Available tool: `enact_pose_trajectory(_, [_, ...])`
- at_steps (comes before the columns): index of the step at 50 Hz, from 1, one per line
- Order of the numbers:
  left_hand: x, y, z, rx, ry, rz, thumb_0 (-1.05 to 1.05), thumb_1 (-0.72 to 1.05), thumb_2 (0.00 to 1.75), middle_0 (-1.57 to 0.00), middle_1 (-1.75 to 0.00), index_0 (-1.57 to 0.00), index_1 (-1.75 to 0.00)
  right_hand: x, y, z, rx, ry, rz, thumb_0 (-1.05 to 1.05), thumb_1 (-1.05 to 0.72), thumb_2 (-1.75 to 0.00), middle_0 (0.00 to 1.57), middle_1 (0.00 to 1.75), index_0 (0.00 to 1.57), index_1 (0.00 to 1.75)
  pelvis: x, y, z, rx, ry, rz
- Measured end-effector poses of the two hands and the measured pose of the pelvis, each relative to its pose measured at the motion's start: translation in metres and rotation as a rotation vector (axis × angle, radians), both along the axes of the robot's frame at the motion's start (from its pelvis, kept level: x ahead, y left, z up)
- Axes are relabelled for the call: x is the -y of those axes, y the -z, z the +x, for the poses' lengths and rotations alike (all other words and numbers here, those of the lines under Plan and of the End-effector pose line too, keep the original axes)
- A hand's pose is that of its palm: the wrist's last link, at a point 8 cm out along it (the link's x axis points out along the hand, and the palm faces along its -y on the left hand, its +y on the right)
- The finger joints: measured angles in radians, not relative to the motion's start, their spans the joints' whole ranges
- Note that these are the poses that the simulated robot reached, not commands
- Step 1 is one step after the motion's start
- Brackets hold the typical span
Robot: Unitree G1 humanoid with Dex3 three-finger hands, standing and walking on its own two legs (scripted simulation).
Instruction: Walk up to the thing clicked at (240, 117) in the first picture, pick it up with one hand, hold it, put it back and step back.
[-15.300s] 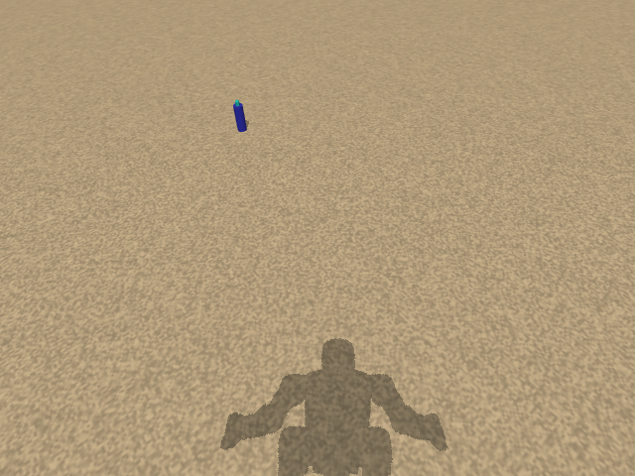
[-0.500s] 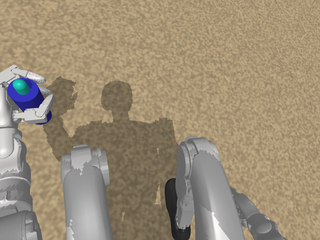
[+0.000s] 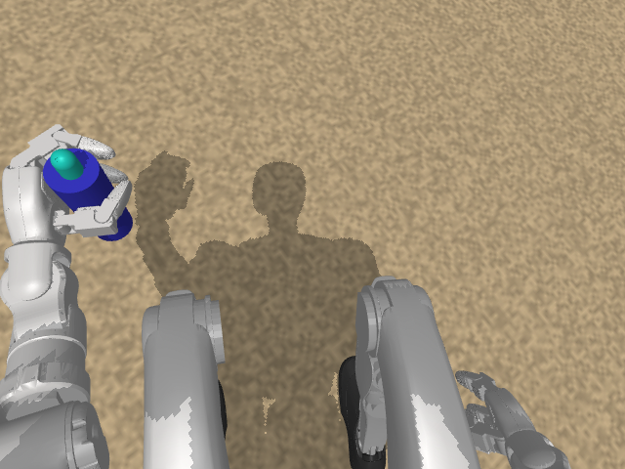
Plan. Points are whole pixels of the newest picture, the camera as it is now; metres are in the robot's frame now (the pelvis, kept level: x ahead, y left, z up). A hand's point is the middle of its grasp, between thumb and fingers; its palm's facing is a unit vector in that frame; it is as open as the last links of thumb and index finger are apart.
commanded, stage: settle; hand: left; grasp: from the side
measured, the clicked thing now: (91, 195) +0.43 +0.26 -0.05
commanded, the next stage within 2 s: lift in 0.46 s
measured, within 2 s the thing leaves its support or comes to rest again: neither
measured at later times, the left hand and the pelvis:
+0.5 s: hand (85, 179) +0.44 +0.25 +0.00, palm faces +0.17 -0.98 -0.07, open 6.9 cm; pelvis +0.00 +0.00 +0.02, yaw +1 degrees
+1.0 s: hand (69, 175) +0.42 +0.24 +0.04, palm faces +0.15 -0.99 -0.06, open 6.9 cm; pelvis +0.00 +0.00 +0.05, yaw +2 degrees
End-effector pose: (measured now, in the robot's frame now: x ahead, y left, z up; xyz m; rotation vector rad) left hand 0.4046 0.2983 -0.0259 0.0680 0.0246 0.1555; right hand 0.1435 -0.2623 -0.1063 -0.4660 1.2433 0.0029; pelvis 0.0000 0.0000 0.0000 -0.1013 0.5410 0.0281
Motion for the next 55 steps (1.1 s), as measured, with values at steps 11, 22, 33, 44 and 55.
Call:
enact_pose_trajectory(11, [-0.002,-0.014,-0.002,0.001,-0.016,-0.007,0.00,0.00,1.09,-0.92,-1.06,-0.89,-1.06,-0.002,-0.010,0.000,0.015,0.006,0.004,0.00,-0.90,-0.89,0.20,0.30,0.20,0.30,0.000,-0.010,-0.001,-0.003,-0.007,0.009])
enact_pose_trajectory(22, [-0.002,-0.024,0.000,0.002,-0.020,-0.005,0.00,-0.01,1.09,-0.92,-1.06,-0.90,-1.07,-0.006,-0.013,-0.009,0.001,0.020,0.016,0.00,-0.89,-0.89,0.20,0.30,0.20,0.30,-0.001,-0.017,-0.002,-0.008,-0.013,0.014])
enact_pose_trajectory(33, [-0.001,-0.030,0.005,-0.005,-0.022,-0.005,0.00,-0.01,1.10,-0.92,-1.06,-0.90,-1.07,-0.006,-0.018,-0.015,-0.015,0.035,0.017,0.00,-0.90,-0.89,0.20,0.30,0.20,0.30,-0.002,-0.024,-0.002,-0.014,-0.015,0.016])
enact_pose_trajectory(44, [0.002,-0.054,-0.005,0.008,0.001,-0.014,0.00,-0.01,1.10,-0.92,-1.06,-0.90,-1.07,-0.005,-0.029,-0.012,0.017,0.064,0.034,0.00,-0.91,-0.89,0.20,0.30,0.20,0.30,0.000,-0.036,-0.001,-0.018,-0.022,0.027])
enact_pose_trajectory(55, [0.007,-0.099,-0.021,0.003,-0.001,-0.026,0.00,-0.01,1.10,-0.91,-1.06,-0.90,-1.07,-0.012,-0.067,0.014,0.111,0.070,0.062,0.00,-0.91,-0.89,0.20,0.30,0.20,0.30,0.001,-0.075,0.002,-0.031,-0.026,0.033])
